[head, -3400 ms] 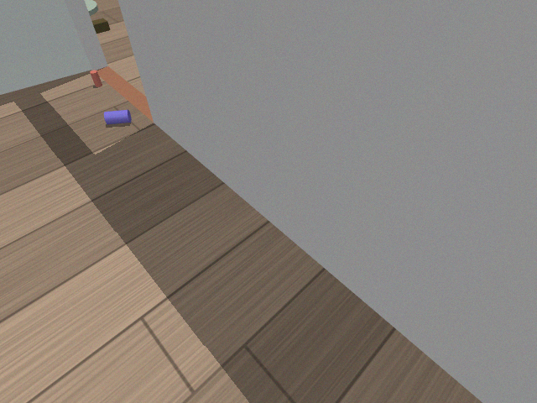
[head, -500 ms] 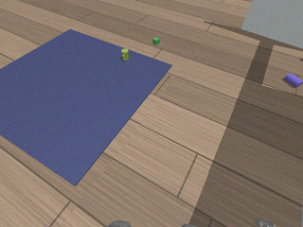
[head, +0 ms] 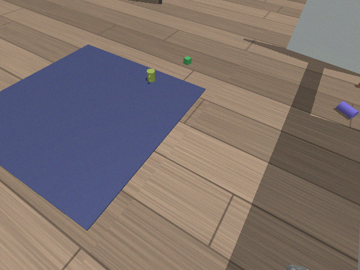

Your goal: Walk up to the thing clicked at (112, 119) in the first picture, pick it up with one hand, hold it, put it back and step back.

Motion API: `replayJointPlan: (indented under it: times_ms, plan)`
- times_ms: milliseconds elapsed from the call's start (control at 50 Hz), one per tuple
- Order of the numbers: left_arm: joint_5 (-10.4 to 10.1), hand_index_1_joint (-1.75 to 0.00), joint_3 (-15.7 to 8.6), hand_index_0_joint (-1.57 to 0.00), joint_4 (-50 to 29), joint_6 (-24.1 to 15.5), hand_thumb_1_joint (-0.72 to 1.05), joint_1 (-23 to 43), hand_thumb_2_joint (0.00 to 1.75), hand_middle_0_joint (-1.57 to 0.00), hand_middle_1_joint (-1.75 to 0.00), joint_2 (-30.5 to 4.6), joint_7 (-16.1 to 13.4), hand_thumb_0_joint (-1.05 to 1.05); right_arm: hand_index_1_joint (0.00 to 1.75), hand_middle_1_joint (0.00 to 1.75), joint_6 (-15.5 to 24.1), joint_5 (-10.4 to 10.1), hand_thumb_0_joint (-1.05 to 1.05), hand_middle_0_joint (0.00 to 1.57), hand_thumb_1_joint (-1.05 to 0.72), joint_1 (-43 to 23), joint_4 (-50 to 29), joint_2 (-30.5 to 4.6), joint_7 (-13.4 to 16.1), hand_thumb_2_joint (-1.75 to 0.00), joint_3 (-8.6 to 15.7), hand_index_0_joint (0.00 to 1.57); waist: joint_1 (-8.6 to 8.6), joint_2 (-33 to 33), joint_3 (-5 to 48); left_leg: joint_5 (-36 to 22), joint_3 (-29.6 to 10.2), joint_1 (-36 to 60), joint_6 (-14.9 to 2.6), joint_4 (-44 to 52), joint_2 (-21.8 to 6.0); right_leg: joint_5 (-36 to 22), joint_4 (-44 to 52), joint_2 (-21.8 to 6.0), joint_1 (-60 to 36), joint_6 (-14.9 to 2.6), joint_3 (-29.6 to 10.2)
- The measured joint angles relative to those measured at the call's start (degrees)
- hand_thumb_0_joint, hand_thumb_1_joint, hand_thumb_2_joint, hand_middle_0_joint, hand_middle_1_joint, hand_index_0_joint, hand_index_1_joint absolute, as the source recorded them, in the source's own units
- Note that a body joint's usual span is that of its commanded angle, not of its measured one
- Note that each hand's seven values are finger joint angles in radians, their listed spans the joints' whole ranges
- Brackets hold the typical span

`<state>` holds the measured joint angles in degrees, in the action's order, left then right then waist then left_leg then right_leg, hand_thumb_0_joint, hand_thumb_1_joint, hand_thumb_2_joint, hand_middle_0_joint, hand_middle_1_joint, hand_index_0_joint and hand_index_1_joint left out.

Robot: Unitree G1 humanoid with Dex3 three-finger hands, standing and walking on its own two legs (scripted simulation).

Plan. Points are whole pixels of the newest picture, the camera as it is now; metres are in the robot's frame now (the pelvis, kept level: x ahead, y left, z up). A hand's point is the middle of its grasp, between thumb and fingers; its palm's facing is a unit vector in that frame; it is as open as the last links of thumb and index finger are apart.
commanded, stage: walk up
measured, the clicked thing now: (347, 109) +1.39 -1.45 -0.73
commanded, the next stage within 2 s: stand in 0.38 s
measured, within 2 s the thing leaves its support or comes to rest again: neither
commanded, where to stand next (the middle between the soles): +0.06 +0.01 m, yaw -2 degrees
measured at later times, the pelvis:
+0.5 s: pelvis +0.01 -0.01 +0.01, yaw +0 degrees
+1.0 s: pelvis +0.01 -0.02 +0.01, yaw -1 degrees
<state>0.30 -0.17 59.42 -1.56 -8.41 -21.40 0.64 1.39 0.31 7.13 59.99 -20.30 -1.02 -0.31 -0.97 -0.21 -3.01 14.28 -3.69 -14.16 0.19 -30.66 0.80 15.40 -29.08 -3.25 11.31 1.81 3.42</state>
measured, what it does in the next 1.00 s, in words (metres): stands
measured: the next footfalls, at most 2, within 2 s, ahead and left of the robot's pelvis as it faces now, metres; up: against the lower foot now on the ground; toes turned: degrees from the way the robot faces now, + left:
none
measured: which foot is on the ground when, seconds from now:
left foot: down 0.00-1.00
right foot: down 0.00-1.00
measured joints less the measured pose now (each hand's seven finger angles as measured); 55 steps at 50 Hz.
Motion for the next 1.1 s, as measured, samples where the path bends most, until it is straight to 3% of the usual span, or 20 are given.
replayJointPlan:
  times_ms: [320,1100]
  plan:
    - [0.1,-0.3,-0.5,-0.21,5.2,0.5,0.9,4.1,0.9,-0.2,-0.3,0.5,-0.1,0.0,0.3,0.3,-0.4,0.2,0.0,0.2,-0.9,-2.1,5.2,-0.4,0.4,-0.9,0.3,0.2,0.61,-0.3,0.5,-3.3,-0.8,4.1,0.63,7.5,-0.4,-2.9,7.3,0.4,-4.2,-0.35,1.0]
    - [0.1,-0.3,-0.2,-0.21,6.3,0.9,0.9,2.7,0.9,-0.2,-0.3,1.2,-0.1,0.0,0.3,0.3,-0.8,0.4,0.0,0.2,-0.91,-1.8,6.3,0.2,0.3,-0.9,0.2,0.2,0.58,0.4,0.0,-5.6,0.6,6.8,1.98,12.7,-2.1,-4.8,10.3,2.0,-5.3,-1.51,-0.4]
